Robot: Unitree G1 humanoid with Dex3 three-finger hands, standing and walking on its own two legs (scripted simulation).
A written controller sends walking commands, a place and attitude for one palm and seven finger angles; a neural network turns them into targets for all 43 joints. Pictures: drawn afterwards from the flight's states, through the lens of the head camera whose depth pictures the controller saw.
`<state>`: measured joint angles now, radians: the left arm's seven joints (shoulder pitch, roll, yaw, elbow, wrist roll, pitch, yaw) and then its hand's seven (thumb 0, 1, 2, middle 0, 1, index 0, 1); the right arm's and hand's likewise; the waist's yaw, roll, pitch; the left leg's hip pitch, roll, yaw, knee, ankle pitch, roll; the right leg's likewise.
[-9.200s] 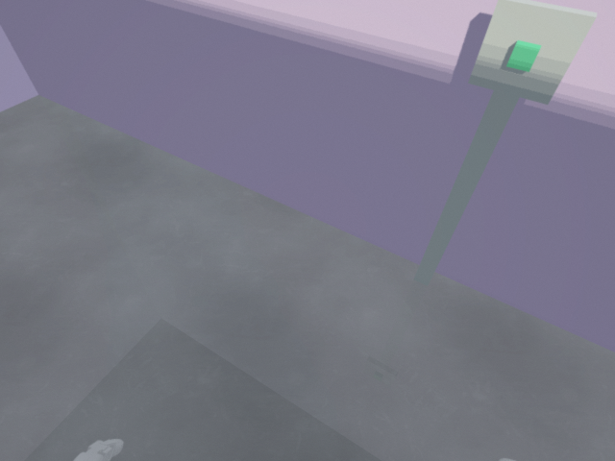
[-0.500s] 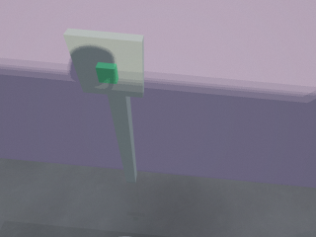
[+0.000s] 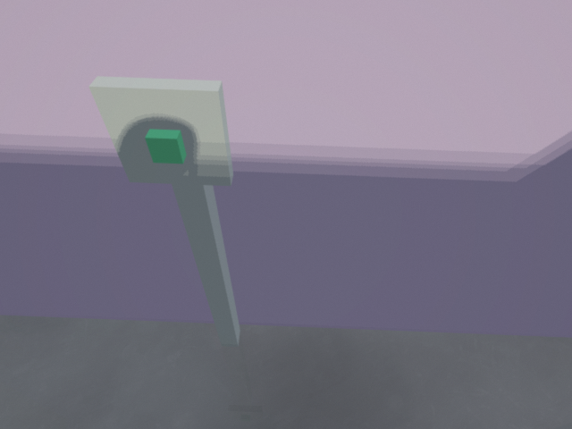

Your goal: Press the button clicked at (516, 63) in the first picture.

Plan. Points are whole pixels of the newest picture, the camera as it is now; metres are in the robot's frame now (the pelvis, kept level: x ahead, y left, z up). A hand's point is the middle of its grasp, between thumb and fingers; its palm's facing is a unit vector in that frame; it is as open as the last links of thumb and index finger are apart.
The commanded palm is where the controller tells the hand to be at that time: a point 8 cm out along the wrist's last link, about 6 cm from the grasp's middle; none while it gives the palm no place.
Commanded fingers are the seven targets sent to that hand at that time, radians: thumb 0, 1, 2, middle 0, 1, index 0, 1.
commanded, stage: come to a stop and stand still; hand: left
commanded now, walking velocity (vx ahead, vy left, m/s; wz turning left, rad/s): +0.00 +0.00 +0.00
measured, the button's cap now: (167, 145) +0.48 +0.22 +0.14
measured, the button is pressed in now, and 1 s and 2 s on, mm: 0 0 0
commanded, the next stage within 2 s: look again from close up in 1.04 s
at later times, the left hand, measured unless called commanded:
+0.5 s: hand out of the picture -0.01 +0.13 -0.17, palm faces +0.06 -0.98 -0.16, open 7.4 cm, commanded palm none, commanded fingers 0.00 0.90 0.90 -0.20 -0.30 -0.20 -0.30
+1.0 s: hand out of the picture +0.00 +0.12 -0.18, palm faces +0.06 -0.98 -0.18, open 7.4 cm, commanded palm none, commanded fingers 0.00 0.90 0.90 -0.20 -0.30 -0.20 -0.30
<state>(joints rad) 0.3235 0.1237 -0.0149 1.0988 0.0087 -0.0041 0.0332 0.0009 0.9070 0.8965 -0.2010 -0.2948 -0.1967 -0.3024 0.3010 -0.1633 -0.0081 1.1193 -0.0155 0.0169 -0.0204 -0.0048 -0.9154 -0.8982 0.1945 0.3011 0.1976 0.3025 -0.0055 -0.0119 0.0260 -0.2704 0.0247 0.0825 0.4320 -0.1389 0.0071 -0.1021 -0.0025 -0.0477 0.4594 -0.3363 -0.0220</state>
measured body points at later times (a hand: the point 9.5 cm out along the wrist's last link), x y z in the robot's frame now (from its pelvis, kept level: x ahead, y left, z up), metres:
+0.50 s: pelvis +0.02 -0.02 +0.00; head +0.04 -0.03 +0.45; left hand -0.02 +0.18 -0.16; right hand +0.01 -0.23 -0.17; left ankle +0.06 +0.12 -0.74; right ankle -0.05 -0.10 -0.74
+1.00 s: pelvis +0.04 -0.04 +0.00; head +0.05 -0.04 +0.45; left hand +0.00 +0.17 -0.16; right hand +0.05 -0.26 -0.17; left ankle +0.06 +0.12 -0.74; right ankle -0.05 -0.10 -0.74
